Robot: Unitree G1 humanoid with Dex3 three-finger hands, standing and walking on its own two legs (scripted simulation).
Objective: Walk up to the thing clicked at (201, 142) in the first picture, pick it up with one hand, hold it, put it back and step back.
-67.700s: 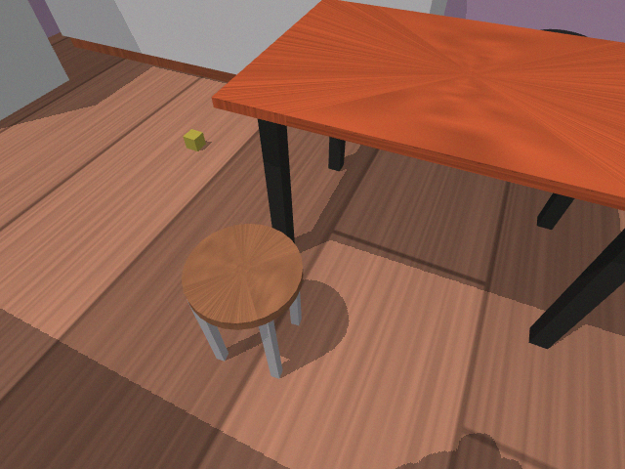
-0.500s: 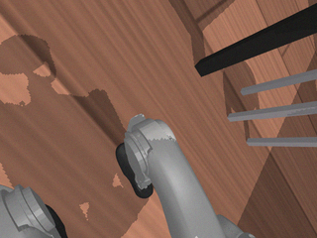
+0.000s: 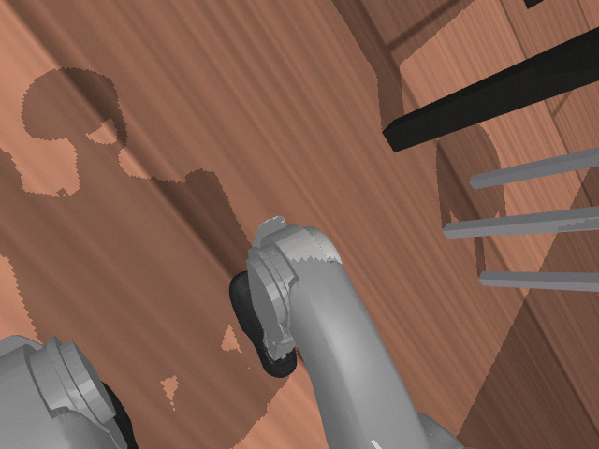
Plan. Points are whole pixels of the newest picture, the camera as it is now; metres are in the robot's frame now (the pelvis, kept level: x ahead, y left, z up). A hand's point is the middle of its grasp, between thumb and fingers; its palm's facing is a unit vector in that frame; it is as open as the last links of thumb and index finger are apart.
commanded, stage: withdraw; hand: left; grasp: from above
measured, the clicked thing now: out of the picture +0.52 +0.29 -0.28
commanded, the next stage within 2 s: home in 0.66 s
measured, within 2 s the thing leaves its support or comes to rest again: neither
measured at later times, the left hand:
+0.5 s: hand out of the picture +0.51 +0.27 -0.06, palm faces -0.45 -0.09 -0.89, open 13.7 cm
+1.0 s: hand out of the picture +0.50 +0.30 -0.09, palm faces -0.35 -0.17 -0.92, open 13.5 cm
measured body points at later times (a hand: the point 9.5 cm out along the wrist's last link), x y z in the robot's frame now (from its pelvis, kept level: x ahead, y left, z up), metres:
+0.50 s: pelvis -0.02 -0.01 +0.04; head +0.21 +0.09 +0.42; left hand +0.53 +0.27 -0.01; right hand +0.05 -0.29 -0.03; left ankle +0.05 +0.12 -0.28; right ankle +0.13 -0.15 -0.28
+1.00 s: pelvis -0.01 -0.01 +0.03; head +0.23 +0.08 +0.40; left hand +0.51 +0.30 -0.04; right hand +0.03 -0.27 -0.07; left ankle +0.05 +0.12 -0.28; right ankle +0.13 -0.15 -0.28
